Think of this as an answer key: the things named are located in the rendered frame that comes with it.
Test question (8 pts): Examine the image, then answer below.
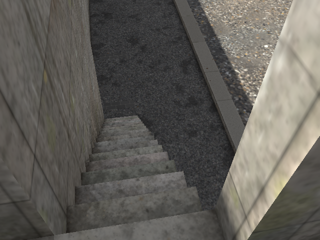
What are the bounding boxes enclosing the stairs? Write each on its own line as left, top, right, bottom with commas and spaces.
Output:
66, 115, 203, 233

